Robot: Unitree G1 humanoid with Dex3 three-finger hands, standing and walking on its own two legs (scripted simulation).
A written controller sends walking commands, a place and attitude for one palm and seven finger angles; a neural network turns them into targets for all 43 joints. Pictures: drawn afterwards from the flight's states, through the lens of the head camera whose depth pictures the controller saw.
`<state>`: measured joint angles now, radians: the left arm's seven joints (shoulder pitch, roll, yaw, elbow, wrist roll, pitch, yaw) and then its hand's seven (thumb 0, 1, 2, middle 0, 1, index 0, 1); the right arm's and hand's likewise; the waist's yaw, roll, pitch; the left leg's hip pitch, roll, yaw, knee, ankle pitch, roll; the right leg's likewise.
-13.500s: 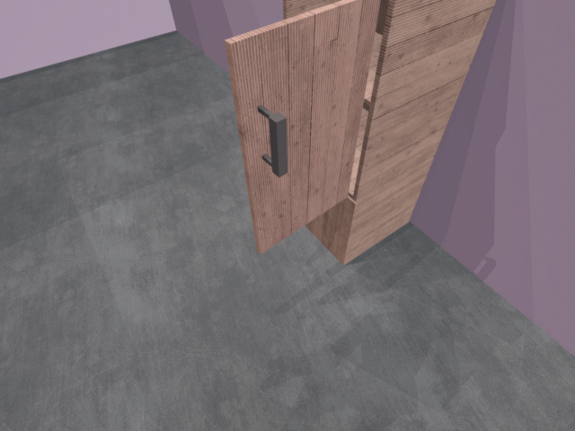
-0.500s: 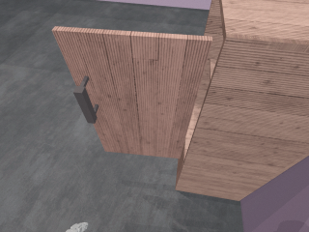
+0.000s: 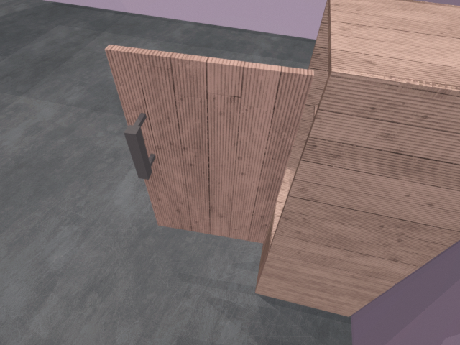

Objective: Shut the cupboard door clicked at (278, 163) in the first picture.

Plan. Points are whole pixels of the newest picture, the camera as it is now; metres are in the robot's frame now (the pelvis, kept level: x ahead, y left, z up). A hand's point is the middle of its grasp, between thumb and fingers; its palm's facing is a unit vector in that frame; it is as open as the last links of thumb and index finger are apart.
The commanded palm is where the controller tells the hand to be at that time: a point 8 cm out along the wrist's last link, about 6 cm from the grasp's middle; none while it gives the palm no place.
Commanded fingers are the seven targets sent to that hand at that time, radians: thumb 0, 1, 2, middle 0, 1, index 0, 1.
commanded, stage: come to a stop and stand still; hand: left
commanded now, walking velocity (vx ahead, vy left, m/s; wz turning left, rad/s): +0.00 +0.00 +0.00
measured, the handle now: (143, 146) +0.47 +0.23 +0.05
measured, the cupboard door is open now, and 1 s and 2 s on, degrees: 94 94 94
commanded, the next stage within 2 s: look again from close up in 1.02 s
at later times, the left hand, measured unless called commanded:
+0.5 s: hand out of the picture +0.02 +0.20 -0.18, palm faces +0.02 -0.99 -0.17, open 7.3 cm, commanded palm none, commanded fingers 0.00 0.90 0.90 -0.20 -0.30 -0.20 -0.30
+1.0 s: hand out of the picture +0.02 +0.21 -0.18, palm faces +0.03 -0.99 -0.16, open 7.3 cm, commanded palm none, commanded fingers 0.00 0.90 0.90 -0.20 -0.30 -0.20 -0.30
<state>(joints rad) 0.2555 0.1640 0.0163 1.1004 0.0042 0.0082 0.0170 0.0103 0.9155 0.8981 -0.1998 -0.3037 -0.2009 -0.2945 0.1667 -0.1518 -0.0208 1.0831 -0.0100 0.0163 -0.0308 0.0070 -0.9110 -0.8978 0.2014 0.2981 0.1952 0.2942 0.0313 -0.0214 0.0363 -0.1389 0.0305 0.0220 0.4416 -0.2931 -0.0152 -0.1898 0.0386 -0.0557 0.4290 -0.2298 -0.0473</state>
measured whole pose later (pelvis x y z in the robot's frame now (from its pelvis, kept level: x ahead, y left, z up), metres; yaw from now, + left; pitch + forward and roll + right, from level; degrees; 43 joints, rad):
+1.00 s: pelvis +0.03 +0.04 +0.00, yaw -1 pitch +0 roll +0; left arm 0.27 0.15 0.01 1.13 0.00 0.00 0.03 0.01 0.92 0.90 -0.20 -0.30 -0.20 -0.29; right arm 0.28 -0.13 0.00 1.13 -0.01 -0.02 -0.05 0.01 -0.91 -0.90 0.20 0.30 0.20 0.29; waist 0.01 -0.03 0.04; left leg -0.07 -0.03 0.06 0.37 -0.30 0.04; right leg -0.15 -0.02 -0.02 0.41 -0.26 0.01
